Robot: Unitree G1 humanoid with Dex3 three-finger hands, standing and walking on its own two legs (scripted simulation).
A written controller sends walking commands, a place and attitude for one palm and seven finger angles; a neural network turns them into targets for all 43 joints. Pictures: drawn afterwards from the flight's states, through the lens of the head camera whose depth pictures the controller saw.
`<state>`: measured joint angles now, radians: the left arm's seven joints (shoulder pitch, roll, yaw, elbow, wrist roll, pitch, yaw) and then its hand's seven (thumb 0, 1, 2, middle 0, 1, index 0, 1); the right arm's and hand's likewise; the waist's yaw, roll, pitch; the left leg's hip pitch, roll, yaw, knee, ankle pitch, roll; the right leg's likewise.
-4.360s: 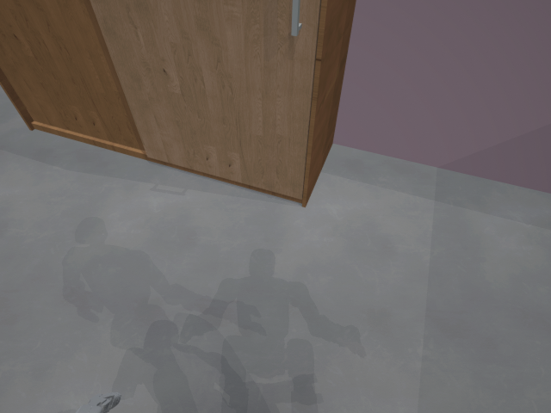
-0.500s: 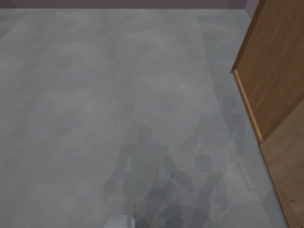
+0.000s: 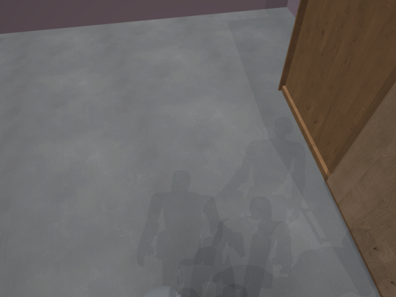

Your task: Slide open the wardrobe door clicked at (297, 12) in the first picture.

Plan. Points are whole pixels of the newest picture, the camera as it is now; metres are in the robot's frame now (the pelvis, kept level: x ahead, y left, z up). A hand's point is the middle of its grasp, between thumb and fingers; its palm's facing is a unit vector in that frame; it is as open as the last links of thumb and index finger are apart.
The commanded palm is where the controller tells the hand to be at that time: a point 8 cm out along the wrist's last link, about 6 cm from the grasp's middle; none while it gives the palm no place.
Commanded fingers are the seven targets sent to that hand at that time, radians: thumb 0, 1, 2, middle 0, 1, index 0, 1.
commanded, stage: turn to face it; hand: right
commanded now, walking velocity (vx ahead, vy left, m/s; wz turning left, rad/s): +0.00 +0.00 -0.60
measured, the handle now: out of the picture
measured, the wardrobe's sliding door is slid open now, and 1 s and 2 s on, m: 0.00 0.00 0.00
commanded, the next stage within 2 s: none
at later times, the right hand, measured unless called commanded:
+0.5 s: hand out of the picture +0.02 -0.16 -0.13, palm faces +0.32 +0.90 -0.30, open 7.4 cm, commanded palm none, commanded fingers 0.00 -0.90 -0.90 0.20 0.30 0.20 0.30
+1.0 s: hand out of the picture -0.15 -0.17 -0.16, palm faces +0.62 +0.73 -0.28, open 7.4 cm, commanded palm none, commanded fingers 0.00 -0.90 -0.90 0.20 0.30 0.20 0.30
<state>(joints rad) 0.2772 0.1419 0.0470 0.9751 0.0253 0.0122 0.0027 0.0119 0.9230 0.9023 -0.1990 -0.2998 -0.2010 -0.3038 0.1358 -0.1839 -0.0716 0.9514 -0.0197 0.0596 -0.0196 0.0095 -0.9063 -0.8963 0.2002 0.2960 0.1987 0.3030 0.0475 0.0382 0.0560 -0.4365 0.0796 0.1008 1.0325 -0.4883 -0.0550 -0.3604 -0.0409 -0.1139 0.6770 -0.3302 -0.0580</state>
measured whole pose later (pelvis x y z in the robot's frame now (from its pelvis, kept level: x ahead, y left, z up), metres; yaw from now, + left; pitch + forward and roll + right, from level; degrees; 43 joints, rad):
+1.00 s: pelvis -0.05 +0.05 +0.01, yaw -37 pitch +0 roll +1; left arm 0.15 0.22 0.04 0.90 0.02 0.03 -0.01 0.00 0.91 0.90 -0.20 -0.30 -0.20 -0.30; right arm 0.22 -0.29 -0.09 0.92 -0.02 0.07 -0.01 0.01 -0.91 -0.90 0.20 0.30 0.19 0.30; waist -0.02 0.03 0.09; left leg -0.48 0.10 0.05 1.07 -0.44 -0.10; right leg -0.27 0.00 0.00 0.53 -0.27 -0.02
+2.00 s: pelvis -0.08 +0.08 +0.02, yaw -69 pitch +0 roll +1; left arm 0.21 0.19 0.04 0.93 0.02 0.03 0.00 0.01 0.90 0.90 -0.20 -0.30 -0.20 -0.30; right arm 0.14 -0.24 -0.06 0.91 -0.01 0.06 -0.02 0.01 -0.91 -0.90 0.20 0.30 0.19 0.30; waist 0.02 0.00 0.07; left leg -0.38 0.05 0.02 0.85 -0.44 -0.09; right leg -0.25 0.04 0.06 0.47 -0.21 -0.04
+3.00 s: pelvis +0.00 -0.04 -0.01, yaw -75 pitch -1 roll -1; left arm 0.43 0.14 0.04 1.16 0.02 -0.02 0.01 0.01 0.91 0.90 -0.20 -0.30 -0.20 -0.30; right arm 0.13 -0.20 -0.07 1.01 -0.03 -0.05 0.03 0.01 -0.91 -0.90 0.19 0.30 0.19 0.30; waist 0.03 -0.02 0.08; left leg -0.41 0.06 0.14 0.64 -0.19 0.03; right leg -0.08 -0.11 -0.08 0.71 -0.51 0.03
